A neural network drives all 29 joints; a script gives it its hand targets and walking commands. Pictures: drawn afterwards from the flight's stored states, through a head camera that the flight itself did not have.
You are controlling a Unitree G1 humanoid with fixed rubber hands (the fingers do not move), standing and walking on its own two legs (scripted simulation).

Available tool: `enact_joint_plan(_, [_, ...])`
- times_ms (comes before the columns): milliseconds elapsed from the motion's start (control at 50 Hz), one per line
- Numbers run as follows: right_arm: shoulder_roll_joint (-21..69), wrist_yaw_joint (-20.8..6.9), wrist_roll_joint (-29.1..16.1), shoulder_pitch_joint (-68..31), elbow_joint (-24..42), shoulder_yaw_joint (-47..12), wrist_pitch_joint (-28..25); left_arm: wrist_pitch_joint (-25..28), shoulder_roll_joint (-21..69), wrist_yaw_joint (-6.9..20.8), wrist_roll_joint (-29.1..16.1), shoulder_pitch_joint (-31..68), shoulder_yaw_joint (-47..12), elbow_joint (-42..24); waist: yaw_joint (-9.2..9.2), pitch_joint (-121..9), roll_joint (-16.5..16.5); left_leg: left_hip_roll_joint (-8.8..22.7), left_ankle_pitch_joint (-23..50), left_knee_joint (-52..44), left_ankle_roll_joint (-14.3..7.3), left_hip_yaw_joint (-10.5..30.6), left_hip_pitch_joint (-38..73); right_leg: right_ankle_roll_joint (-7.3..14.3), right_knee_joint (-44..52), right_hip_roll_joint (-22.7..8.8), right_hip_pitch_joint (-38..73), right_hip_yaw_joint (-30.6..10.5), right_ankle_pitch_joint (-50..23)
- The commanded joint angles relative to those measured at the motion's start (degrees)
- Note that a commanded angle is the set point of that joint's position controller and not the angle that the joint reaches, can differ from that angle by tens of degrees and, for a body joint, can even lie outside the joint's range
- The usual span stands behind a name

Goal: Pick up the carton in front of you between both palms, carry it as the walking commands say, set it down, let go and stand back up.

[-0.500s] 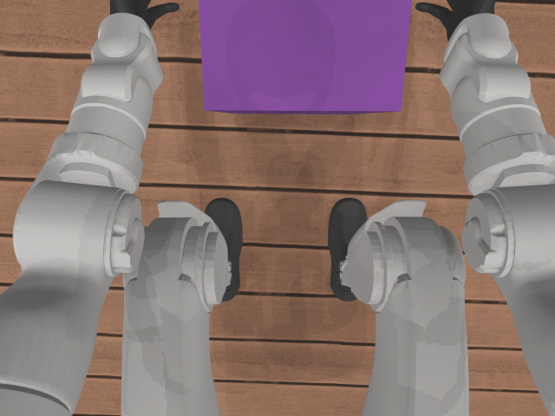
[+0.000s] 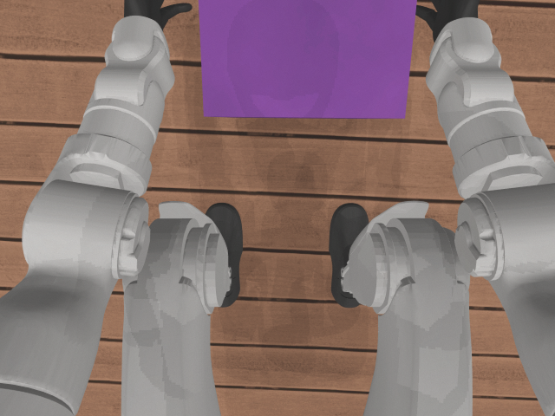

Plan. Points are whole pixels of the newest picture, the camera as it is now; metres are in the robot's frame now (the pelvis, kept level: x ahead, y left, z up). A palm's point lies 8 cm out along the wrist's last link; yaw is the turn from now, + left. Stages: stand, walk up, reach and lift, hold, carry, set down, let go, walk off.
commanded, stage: reach and lift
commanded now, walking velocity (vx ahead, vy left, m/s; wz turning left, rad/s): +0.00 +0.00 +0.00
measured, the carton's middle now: (299, 40) +0.51 -0.02 -0.25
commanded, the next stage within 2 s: none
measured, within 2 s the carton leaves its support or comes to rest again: leaves its support in 0.40 s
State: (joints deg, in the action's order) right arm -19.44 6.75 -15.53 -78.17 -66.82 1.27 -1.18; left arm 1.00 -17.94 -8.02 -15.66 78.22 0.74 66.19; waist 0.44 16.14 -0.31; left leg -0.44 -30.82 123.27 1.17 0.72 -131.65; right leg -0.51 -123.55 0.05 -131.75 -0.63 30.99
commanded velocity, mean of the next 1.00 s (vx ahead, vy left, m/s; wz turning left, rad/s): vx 0.00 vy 0.00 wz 0.00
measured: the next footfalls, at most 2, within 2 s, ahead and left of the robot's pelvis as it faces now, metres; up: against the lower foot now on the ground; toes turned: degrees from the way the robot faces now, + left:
none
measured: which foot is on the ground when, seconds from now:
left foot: down 0.00-1.00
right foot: down 0.00-1.00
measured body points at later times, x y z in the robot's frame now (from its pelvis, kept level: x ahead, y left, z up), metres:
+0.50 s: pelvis +0.00 +0.00 -0.01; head +0.34 -0.01 +0.28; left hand +0.54 +0.14 -0.15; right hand +0.54 -0.17 -0.15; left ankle +0.12 +0.13 -0.34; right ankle +0.12 -0.12 -0.34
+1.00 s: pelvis +0.00 +0.01 +0.11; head +0.25 +0.00 +0.49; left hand +0.50 +0.14 +0.05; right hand +0.49 -0.16 +0.05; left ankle +0.12 +0.13 -0.34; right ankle +0.12 -0.12 -0.34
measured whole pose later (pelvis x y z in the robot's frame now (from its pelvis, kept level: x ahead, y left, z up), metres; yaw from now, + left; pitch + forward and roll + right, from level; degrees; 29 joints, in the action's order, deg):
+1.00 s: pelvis +0.00 +0.01 +0.11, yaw -1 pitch +42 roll +0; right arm -0.2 1.6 12.1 -57.1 -40.7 26.5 19.8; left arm -19.6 1.0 -3.6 10.9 56.9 26.6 40.3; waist 0.6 -10.0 -0.7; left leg -4.3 -28.7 102.0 2.0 2.6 -115.0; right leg -2.0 -101.6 2.9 -115.4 -2.7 27.8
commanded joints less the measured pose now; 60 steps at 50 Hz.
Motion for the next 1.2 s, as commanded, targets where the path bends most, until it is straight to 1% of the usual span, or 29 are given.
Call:
enact_joint_plan(0, [-0.4,0.1,-1.0,-15.8,5.5,-2.1,-1.4,1.3,1.1,-0.1,-1.1,14.8,-2.1,-5.5,0.33,-63.5,0.4,-2.3,14.1,-8.8,0.4,-1.5,32.6,-0.9,9.8,1.9,32.7,0.7,-14.4])
enact_joint_plan(60, [0.1,0.7,0.7,-16.9,4.5,-1.1,-1.6,1.4,2.7,-0.7,-0.2,15.5,-1.5,-3.7,1.14,-63.6,0.6,-2.9,13.5,-9.0,0.5,-1.4,33.6,-1.0,10.1,2.2,33.0,1.1,-13.6])
enact_joint_plan(80, [2.4,0.6,0.4,-17.5,4.5,-2.3,-1.7,1.5,4.3,-0.9,0.3,15.7,-1.7,-3.7,0.42,-63.7,0.6,-3.1,13.4,-9.2,0.4,-1.5,34.3,-1.0,10.2,2.5,33.0,1.3,-13.4])
enact_joint_plan(100, [7.0,-0.1,-0.3,-19.4,4.8,-4.1,-1.9,1.7,8.6,-0.3,0.0,17.6,-3.4,-4.9,-0.26,-63.5,0.7,-3.4,13.5,-9.5,0.2,-1.7,34.0,-0.8,10.2,2.9,33.4,1.4,-13.2])
enact_joint_plan(120, [12.2,-1.0,-0.7,-22.0,5.0,-6.0,-2.1,1.8,14.0,0.5,-0.1,20.1,-4.9,-4.8,-0.02,-63.5,1.0,-3.7,14.1,-9.3,0.0,-1.8,33.4,-0.6,10.1,3.3,33.3,1.4,-13.9])
enact_joint_plan(140, [18.8,-2.2,-0.7,-25.1,5.2,-7.6,-2.0,1.8,20.4,1.7,0.1,23.0,-6.2,-4.9,-0.22,-63.2,1.0,-4.1,14.4,-9.1,-0.1,-1.9,32.7,-0.5,9.8,3.8,33.2,1.3,-14.3])
enact_joint_plan(180, [33.7,-5.7,0.4,-32.1,6.1,-10.3,-1.1,1.0,34.7,5.1,1.3,29.6,-8.7,-5.4,-0.28,-62.2,0.9,-5.0,13.6,-8.5,-0.5,-2.1,31.2,-0.2,9.1,4.9,32.0,1.5,-13.8])
enact_joint_plan(200, [39.0,-7.3,1.3,-33.8,6.5,-10.5,-0.3,0.3,39.6,6.7,2.3,31.6,-8.6,-5.4,-0.23,-61.4,0.9,-5.5,12.7,-8.2,-0.6,-2.5,30.3,-0.1,8.8,5.4,31.5,1.7,-13.2])
enact_joint_plan(260, [47.4,-10.3,3.5,-35.4,8.9,-9.4,1.7,-1.6,48.1,10.0,4.5,33.7,-7.1,-7.1,-0.22,-61.4,0.9,-6.6,11.6,-7.4,-0.7,-3.6,30.1,-0.2,8.2,6.4,31.6,2.8,-12.2])
enact_joint_plan(300, [51.9,-11.4,2.9,-36.7,12.2,-10.1,2.6,-2.5,52.8,11.3,3.9,34.9,-7.8,-9.8,-0.13,-65.9,1.1,-7.1,13.4,-6.7,-0.7,-4.4,32.4,-0.3,7.6,6.8,33.6,3.7,-14.0])
enact_joint_plan(340, [55.7,-11.9,1.3,-37.8,16.7,-11.9,3.4,-3.1,56.7,11.8,1.9,36.9,-10.0,-14.2,0.12,-74.1,1.4,-7.4,16.8,-5.8,-0.6,-5.1,36.2,-0.5,6.9,7.1,37.6,4.5,-17.5])
enact_joint_plan(400, [60.2,-11.6,-1.2,-39.9,26.3,-15.6,4.9,-4.5,62.7,11.4,-0.9,37.0,-13.7,-22.6,0.76,-91.3,1.3,-7.9,23.2,-5.4,-0.2,-5.8,45.0,-0.8,6.6,7.8,46.5,5.4,-23.6])
enact_joint_plan(420, [62.3,-11.4,-1.6,-38.9,28.7,-16.3,5.5,-5.2,64.3,11.2,-1.4,36.6,-14.5,-25.5,0.72,-96.1,1.5,-8.1,24.5,-5.6,-0.1,-6.1,46.3,-0.9,6.8,8.0,49.9,5.5,-25.4])
enact_joint_plan(440, [64.3,-11.4,-1.4,-37.3,30.1,-16.5,6.4,-6.1,65.7,11.3,-1.2,36.2,-14.8,-27.8,0.63,-98.2,1.7,-8.4,25.3,-5.9,0.0,-6.3,45.7,-0.9,7.0,8.3,52.3,5.3,-27.1])
enact_joint_plan(460, [66.1,-11.6,-0.6,-35.9,31.2,-16.5,7.4,-7.0,67.2,11.7,-0.7,35.9,-15.0,-29.6,0.78,-98.8,1.8,-8.7,25.0,-6.4,0.1,-6.3,44.9,-0.9,7.6,8.4,53.1,5.3,-27.4])
enact_joint_plan(500, [68.8,-12.3,1.8,-32.4,32.4,-15.4,9.6,-9.1,69.8,12.7,1.1,34.2,-15.2,-32.5,1.3,-97.0,1.2,-9.0,22.4,-8.1,0.1,-6.4,42.9,-0.9,9.4,8.7,51.7,5.5,-25.4])
enact_joint_plan(520, [71.1,-12.6,3.1,-30.2,32.1,-14.3,10.6,-9.8,70.2,13.2,2.4,33.6,-14.6,-32.8,1.72,-95.1,1.1,-9.0,18.6,-9.1,-0.3,-6.3,43.6,-0.7,11.0,8.9,47.3,5.8,-20.3])
enact_joint_plan(540, [71.3,-13.4,4.9,-29.4,32.0,-14.0,11.5,-11.2,72.3,13.7,3.9,31.1,-14.2,-31.8,1.18,-91.1,0.2,-9.2,16.3,-11.1,0.0,-6.3,41.1,-0.6,12.6,8.8,45.8,5.9,-18.1])
enact_joint_plan(580, [73.6,-14.5,7.7,-26.5,30.9,-11.7,13.7,-13.2,74.1,14.7,6.9,27.7,-12.2,-31.2,0.9,-86.8,0.4,-9.6,14.4,-13.7,-0.2,-5.9,38.4,-0.5,14.4,9.0,43.1,6.0,-16.7])
enact_joint_plan(640, [75.6,-15.8,11.6,-22.8,26.2,-7.8,16.3,-15.7,74.4,15.5,12.6,22.8,-6.3,-25.4,-0.51,-77.6,0.9,-9.7,7.8,-17.7,-1.0,-5.6,35.6,-0.3,18.5,8.9,37.4,5.7,-9.0])
enact_joint_plan(680, [75.2,-16.8,15.2,-21.4,22.4,-3.5,17.6,-17.0,73.7,16.1,16.5,20.7,-1.4,-21.0,-1.08,-71.5,1.3,-9.6,3.8,-20.8,-1.4,-5.2,33.4,-0.1,21.3,8.9,34.5,5.3,-4.4])
enact_joint_plan(700, [74.9,-17.2,16.8,-20.8,20.9,-1.6,18.1,-17.5,73.9,16.3,18.1,20.2,0.5,-19.5,-1.07,-69.8,1.4,-9.5,2.7,-22.1,-1.4,-5.2,32.9,0.1,22.6,9.1,33.8,5.3,-3.0])
enact_joint_plan(740, [74.6,-17.6,19.0,-20.8,20.1,0.7,18.6,-18.0,74.5,16.6,19.7,20.4,2.2,-19.1,-0.66,-70.9,1.3,-9.5,2.2,-24.2,-1.4,-5.1,33.7,0.2,24.7,9.3,35.7,5.2,-2.4])
enact_joint_plan(760, [74.3,-16.8,21.3,-19.5,20.0,2.5,18.5,-18.0,74.6,16.1,21.6,19.1,3.4,-18.5,-0.5,-70.7,0.9,-9.7,1.2,-25.2,-1.0,-5.2,32.6,0.0,25.3,9.4,36.5,5.2,-1.9])
enact_joint_plan(780, [74.8,-17.1,21.5,-20.2,20.2,2.3,18.9,-18.2,75.7,16.3,21.2,20.1,3.0,-19.2,0.3,-72.2,1.0,-9.7,1.6,-26.5,-1.1,-4.9,35.1,0.1,26.5,9.4,38.5,5.0,-2.4])
enact_joint_plan(860, [76.8,-17.7,21.6,-19.0,21.9,1.2,19.6,-19.0,78.0,17.1,20.7,19.7,1.0,-21.1,0.8,-77.8,0.0,-10.1,3.3,-29.8,-0.6,-4.5,41.2,0.1,29.9,9.5,42.9,4.7,-4.4])
enact_joint_plan(940, [79.0,-18.2,20.5,-15.7,24.4,-1.9,20.5,-20.1,80.4,17.7,19.5,16.9,-2.7,-24.0,1.32,-82.3,-0.7,-10.2,6.2,-32.7,-0.1,-4.4,46.4,0.0,32.8,9.6,48.6,4.4,-7.6])
enact_joint_plan(1060, [82.0,-18.6,17.3,-10.4,29.2,-8.5,21.4,-21.0,83.0,17.9,17.1,10.9,-8.7,-28.3,0.89,-85.1,-0.7,-10.2,11.8,-37.0,0.4,-3.5,53.9,-0.6,36.8,9.8,55.7,3.8,-13.1])
enact_joint_plan(1180, [83.6,-18.4,16.1,-3.8,31.2,-12.3,21.6,-21.0,83.8,17.8,16.5,3.6,-11.5,-29.8,0.22,-81.0,0.3,-10.1,13.7,-42.2,0.3,-2.4,59.5,-0.9,42.1,9.8,61.6,2.7,-14.9])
